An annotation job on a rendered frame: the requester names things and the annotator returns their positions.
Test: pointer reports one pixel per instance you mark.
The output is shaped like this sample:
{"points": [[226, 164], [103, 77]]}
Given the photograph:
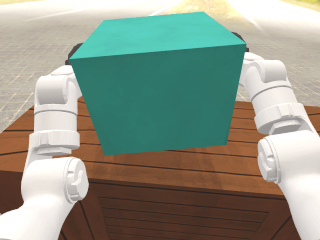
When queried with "carton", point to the carton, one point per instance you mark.
{"points": [[158, 83]]}

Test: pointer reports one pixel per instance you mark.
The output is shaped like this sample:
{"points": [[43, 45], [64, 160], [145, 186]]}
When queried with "left robot hand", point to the left robot hand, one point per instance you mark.
{"points": [[75, 48]]}

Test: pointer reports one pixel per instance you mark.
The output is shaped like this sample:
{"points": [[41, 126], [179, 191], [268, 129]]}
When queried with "pedestal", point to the pedestal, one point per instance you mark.
{"points": [[202, 193]]}

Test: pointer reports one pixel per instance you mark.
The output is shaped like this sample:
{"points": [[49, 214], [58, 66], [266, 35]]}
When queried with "right robot upper arm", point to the right robot upper arm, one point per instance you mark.
{"points": [[292, 160]]}

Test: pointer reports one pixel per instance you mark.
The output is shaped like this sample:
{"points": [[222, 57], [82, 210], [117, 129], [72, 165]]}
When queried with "left robot forearm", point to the left robot forearm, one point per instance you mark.
{"points": [[55, 116]]}

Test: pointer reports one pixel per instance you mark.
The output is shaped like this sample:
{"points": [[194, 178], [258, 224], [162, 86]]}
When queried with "right robot hand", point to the right robot hand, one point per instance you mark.
{"points": [[239, 36]]}

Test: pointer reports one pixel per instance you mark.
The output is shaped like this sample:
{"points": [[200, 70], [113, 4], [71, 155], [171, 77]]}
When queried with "right robot forearm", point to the right robot forearm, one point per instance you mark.
{"points": [[271, 94]]}

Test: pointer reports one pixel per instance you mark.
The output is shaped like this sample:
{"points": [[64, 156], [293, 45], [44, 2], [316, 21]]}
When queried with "left robot upper arm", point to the left robot upper arm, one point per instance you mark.
{"points": [[50, 188]]}

